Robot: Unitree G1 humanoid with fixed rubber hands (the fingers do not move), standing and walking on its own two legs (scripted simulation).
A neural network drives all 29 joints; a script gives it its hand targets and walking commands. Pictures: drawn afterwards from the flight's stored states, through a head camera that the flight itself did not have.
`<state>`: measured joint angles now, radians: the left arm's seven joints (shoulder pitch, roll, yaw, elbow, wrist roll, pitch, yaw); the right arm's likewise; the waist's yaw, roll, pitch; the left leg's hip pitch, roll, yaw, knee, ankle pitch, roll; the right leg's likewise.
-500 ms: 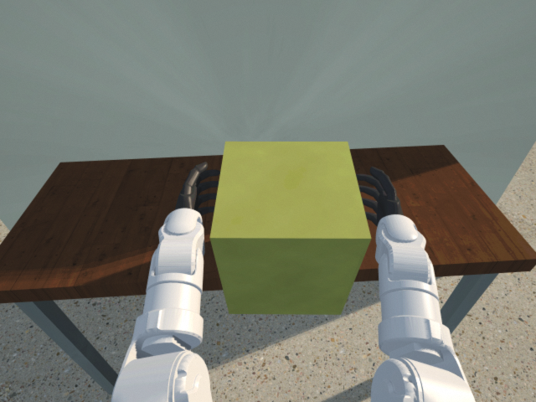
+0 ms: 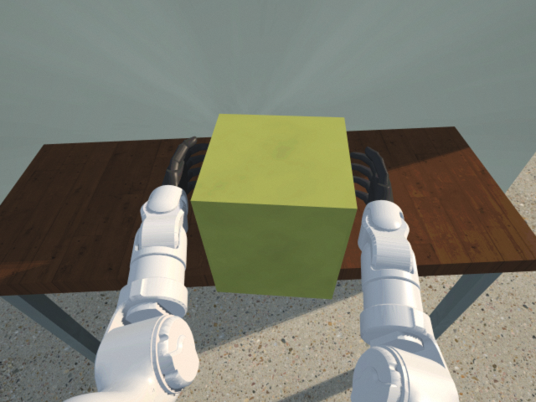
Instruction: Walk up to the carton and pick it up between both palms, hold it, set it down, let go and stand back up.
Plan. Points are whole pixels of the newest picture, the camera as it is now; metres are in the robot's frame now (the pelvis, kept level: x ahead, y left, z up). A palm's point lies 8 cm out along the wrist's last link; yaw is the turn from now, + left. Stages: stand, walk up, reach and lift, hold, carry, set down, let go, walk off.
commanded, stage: set down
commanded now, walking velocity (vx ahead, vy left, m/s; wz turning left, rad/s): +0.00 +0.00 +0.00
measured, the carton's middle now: (277, 209) +0.44 -0.01 +0.05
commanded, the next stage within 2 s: none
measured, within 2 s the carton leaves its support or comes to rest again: neither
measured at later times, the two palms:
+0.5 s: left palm (174, 194) +0.41 +0.15 +0.13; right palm (379, 209) +0.37 -0.15 +0.12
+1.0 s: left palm (182, 187) +0.45 +0.15 +0.11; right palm (390, 200) +0.41 -0.18 +0.09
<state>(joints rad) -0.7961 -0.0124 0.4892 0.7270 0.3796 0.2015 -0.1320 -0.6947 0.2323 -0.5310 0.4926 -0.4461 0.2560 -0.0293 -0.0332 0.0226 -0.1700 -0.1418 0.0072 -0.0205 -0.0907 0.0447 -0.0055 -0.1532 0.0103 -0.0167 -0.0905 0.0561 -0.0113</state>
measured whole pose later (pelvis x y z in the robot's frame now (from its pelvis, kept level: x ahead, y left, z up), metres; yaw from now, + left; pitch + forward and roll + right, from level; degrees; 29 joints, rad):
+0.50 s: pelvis +0.01 +0.04 +0.00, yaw -3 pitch +4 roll +0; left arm -0.66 -0.08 0.39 0.63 0.34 0.19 -0.03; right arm -0.60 0.15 -0.46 0.53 -0.37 0.21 0.02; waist -0.03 0.00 -0.12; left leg 0.01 -0.04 0.02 -0.09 0.00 0.04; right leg -0.02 -0.03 0.00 -0.09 0.04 0.03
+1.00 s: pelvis -0.01 +0.01 +0.00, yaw -2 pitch +15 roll +0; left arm -0.96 0.21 0.08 1.15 -0.09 0.06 0.05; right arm -0.87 -0.11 -0.19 1.00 0.03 0.10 -0.16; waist -0.05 0.01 -0.20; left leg -0.36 -0.01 0.00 0.16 -0.07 0.00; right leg -0.39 0.00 -0.02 0.16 -0.04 0.00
